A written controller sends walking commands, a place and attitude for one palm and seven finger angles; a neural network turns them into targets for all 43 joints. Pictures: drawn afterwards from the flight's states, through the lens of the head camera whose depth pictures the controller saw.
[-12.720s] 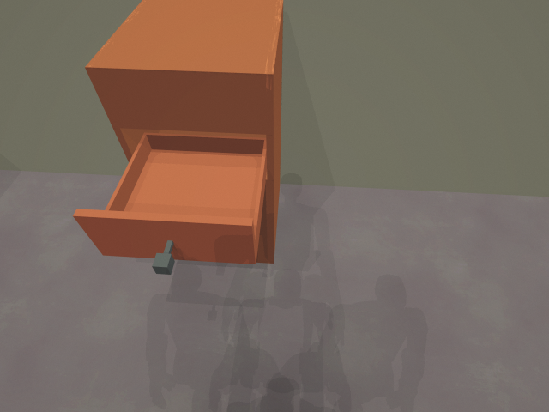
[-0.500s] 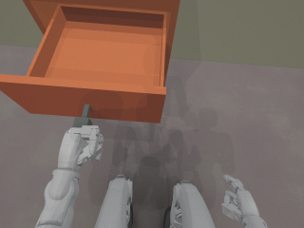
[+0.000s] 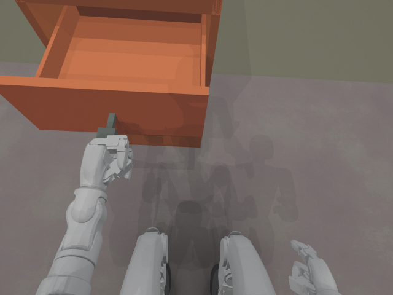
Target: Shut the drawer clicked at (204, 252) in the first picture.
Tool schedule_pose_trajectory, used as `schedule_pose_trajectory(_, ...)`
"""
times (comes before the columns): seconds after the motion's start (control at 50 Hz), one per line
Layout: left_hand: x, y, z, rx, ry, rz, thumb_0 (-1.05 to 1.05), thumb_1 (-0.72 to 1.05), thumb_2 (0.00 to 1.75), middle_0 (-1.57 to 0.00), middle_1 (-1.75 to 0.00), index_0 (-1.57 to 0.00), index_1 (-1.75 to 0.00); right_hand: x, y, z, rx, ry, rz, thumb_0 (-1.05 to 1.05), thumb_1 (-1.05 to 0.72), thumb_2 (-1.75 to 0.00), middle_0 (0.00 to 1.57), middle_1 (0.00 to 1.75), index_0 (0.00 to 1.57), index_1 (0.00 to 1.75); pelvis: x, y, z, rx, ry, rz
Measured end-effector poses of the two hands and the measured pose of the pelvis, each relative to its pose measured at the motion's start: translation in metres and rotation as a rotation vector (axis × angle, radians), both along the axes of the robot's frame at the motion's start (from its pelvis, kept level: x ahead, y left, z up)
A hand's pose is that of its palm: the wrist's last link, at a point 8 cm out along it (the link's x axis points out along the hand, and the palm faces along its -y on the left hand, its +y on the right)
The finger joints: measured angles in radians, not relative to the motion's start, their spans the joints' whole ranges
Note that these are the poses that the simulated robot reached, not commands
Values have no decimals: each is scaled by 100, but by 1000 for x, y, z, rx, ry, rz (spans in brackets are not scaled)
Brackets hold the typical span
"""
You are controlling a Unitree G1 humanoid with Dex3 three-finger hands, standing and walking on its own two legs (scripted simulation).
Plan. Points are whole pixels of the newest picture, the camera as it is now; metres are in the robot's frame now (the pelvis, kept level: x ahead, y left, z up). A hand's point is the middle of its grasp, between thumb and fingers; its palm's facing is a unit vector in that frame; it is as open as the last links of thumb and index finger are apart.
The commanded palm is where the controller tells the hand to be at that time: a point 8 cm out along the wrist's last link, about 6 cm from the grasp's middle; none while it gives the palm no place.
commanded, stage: push the drawer shut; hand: left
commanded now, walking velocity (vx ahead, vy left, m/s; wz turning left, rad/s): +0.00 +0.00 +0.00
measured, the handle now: (109, 130) +0.43 +0.19 +0.01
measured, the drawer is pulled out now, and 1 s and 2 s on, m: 0.22 0.09 0.00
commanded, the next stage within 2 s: pull the fist back off the drawer in 1.94 s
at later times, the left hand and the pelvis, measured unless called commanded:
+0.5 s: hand (135, 132) +0.43 +0.14 +0.00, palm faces -0.04 -1.00 -0.05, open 3.4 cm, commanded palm +0.42 +0.19 +0.01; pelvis +0.00 +0.00 +0.00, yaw -1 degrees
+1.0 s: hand (139, 106) +0.49 +0.14 +0.00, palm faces -0.03 -1.00 -0.05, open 3.4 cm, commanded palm +0.48 +0.19 +0.01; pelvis -0.01 +0.00 -0.01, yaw -2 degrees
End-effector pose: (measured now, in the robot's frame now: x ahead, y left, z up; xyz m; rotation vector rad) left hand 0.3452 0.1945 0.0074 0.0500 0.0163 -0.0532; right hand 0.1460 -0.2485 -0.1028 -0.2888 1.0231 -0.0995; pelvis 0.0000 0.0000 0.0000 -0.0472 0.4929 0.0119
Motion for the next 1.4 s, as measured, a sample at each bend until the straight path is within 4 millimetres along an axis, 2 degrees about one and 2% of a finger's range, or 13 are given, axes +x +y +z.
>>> schedule_pose_trajectory(0.34, 46, -1, 0, 3, -6, 10, 2, 90, 90, -143, -160, -144, -160, -22, -4, -8, -8, 63, -36, 1, -91, -90, 20, 30, 20, 30, -3, 0, -2, 2, 19, -5)
schedule_pose_trajectory(0.78, 98, -2, -1, 4, -19, 17, 2, 90, 90, -144, -160, -144, -160, -67, -13, -15, -24, 188, -93, 1, -91, -90, 20, 30, 20, 30, -4, -1, -6, 1, 47, -15)
schedule_pose_trajectory(1.4, 178, -4, -1, -12, -19, 32, 2, 90, 90, -144, -160, -145, -160, -135, -10, -24, -45, 381, -175, 0, -91, -90, 20, 30, 20, 30, -11, 3, -23, -20, 105, -38)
